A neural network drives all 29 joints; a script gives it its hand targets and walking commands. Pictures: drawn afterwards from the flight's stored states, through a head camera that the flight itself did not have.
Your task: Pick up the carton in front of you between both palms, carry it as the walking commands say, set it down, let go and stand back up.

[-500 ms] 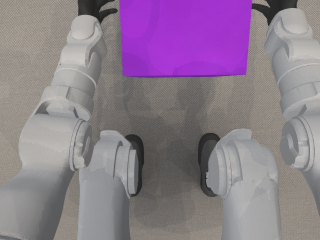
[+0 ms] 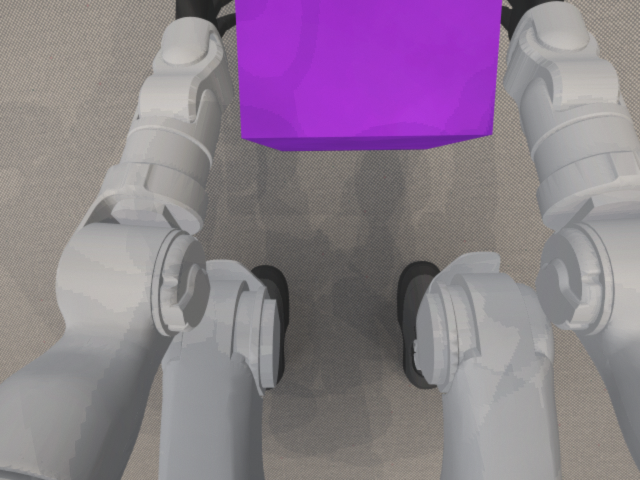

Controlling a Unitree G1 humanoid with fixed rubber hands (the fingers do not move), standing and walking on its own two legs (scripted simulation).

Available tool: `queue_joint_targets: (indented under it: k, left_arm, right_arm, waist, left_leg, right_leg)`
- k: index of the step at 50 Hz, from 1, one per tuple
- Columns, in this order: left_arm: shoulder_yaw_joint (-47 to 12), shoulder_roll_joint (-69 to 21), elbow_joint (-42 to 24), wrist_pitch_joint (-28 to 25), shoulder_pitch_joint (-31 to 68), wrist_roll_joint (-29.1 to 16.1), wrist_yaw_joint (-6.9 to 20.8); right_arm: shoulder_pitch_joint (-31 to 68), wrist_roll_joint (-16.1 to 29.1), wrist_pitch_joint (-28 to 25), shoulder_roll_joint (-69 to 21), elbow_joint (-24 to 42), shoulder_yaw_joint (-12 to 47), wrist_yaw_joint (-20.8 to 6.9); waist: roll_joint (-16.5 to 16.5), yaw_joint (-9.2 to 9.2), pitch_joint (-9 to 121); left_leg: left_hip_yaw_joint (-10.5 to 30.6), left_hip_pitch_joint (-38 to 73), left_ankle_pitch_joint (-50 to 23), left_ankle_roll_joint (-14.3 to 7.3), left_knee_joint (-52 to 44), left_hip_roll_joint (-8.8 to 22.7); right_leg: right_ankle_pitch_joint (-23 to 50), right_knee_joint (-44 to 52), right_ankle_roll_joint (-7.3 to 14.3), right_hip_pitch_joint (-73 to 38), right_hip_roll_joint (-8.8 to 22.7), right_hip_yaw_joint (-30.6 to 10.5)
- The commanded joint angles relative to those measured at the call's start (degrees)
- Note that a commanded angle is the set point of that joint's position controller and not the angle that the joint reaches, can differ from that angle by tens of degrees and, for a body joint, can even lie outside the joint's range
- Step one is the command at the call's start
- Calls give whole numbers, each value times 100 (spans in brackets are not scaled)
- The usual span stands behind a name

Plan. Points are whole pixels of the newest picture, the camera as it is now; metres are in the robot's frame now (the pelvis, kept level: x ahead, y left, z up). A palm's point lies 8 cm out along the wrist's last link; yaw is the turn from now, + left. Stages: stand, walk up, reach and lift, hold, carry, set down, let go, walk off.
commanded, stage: reach and lift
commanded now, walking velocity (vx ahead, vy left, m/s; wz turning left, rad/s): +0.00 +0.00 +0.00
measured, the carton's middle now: (358, 52) +0.53 -0.03 -0.24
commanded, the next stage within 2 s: none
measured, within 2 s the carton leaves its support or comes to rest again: leaves its support in 0.08 s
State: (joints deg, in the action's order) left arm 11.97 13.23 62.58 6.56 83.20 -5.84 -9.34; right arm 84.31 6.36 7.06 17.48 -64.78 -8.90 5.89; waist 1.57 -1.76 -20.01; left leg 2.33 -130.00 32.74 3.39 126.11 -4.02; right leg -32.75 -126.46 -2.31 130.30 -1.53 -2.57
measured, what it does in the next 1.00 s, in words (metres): rises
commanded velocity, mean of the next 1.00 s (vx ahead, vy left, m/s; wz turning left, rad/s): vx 0.00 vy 0.00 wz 0.00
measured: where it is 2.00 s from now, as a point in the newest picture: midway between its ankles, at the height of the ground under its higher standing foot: (342, 345)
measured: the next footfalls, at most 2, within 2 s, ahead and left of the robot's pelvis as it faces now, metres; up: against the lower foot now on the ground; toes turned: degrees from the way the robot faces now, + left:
none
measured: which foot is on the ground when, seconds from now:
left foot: down 0.00-1.00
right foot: down 0.00-1.00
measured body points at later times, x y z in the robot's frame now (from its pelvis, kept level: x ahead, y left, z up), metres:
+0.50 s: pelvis -0.01 +0.00 +0.09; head +0.26 -0.02 +0.45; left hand +0.51 +0.12 +0.01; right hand +0.50 -0.18 +0.01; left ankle +0.11 +0.13 -0.33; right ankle +0.11 -0.13 -0.33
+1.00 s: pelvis +0.03 +0.00 +0.21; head +0.22 -0.01 +0.62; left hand +0.48 +0.13 +0.16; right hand +0.47 -0.18 +0.16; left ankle +0.11 +0.13 -0.33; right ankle +0.11 -0.13 -0.33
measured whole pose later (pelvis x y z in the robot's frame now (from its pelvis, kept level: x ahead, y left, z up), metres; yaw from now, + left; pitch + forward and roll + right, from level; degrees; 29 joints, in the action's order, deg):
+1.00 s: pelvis +0.03 +0.00 +0.21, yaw -2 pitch +36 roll +1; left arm 22.5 -3.4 37.4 19.8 44.4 8.5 -5.1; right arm 45.0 -8.9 20.6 -1.1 -38.1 -21.4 3.7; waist 0.8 -0.6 12.9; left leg 6.1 -93.4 29.4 3.4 86.6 -6.4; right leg -28.4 -86.4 -3.3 94.2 -5.7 -6.4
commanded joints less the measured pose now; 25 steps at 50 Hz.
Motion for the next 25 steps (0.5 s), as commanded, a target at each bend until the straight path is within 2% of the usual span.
queue_joint_targets:
  k: [1, 5, 7, 9, 12, 15, 17, 20, 25]
  left_arm:
    - [-1756, -5661, -1585, 83, 3334, -397, 1603]
    - [-2370, -6372, -2584, 240, 3385, -807, 1467]
    - [-2548, -6615, -2983, 377, 3287, -775, 1418]
    - [-2611, -6707, -3303, 511, 3095, -631, 1386]
    - [-2443, -6802, -3136, 741, 2679, -297, 1449]
    - [-1837, -6908, -2333, 934, 2258, 232, 1578]
    - [-1342, -6887, -1921, 1027, 2106, 624, 1656]
    - [-929, -6886, -1675, 1068, 2094, 937, 1731]
    - [-891, -7063, -1730, 1094, 2139, 1017, 1811]
  right_arm:
    - [3224, 426, 35, -5632, 1881, 1569, -1666]
    - [3415, 707, 221, -6095, 3097, 2127, -1534]
    - [3276, 682, 362, -6394, 3499, 2283, -1470]
    - [2937, 551, 530, -6592, 3707, 2341, -1403]
    - [2394, 250, 803, -6955, 3371, 2192, -1428]
    - [1858, -205, 1023, -7214, 2454, 1679, -1554]
    - [1723, -550, 1101, -7239, 1974, 1234, -1637]
    - [1780, -887, 1130, -7242, 1728, 796, -1711]
    - [1823, -1060, 1136, -7338, 1830, 651, -1745]
  waist:
    - [3, -161, 7748]
    - [-93, -261, 10155]
    - [-177, -225, 10901]
    - [-285, -214, 11119]
    - [-299, -112, 10209]
    - [-227, 23, 8510]
    - [-202, 94, 7818]
    - [-223, 99, 7696]
    - [-197, 22, 8240]
  left_leg:
    - [-758, 3444, -2350, -199, -704, -468]
    - [-811, 4486, -3251, -126, -725, -537]
    - [-867, 4628, -3355, -97, -836, -597]
    - [-910, 4597, -3141, -99, -1027, -660]
    - [-933, 4134, -2258, -124, -1470, -693]
    - [-928, 3377, -1116, -170, -1980, -662]
    - [-900, 3140, -683, -203, -2278, -649]
    - [-851, 3176, -551, -235, -2623, -652]
    - [-823, 3645, -637, -217, -3064, -675]
  right_leg:
    - [2480, 848, 105, -3453, -492, 719]
    - [3526, 852, 57, -4736, -571, 805]
    - [3735, 937, 32, -5132, -631, 842]
    - [3595, 1159, 3, -5303, -684, 878]
    - [2666, 1606, -5, -4772, -741, 896]
    - [1445, 2110, 30, -3876, -748, 874]
    - [945, 2400, 59, -3576, -752, 848]
    - [752, 2735, 86, -3620, -769, 804]
    - [850, 3154, 96, -4156, -780, 791]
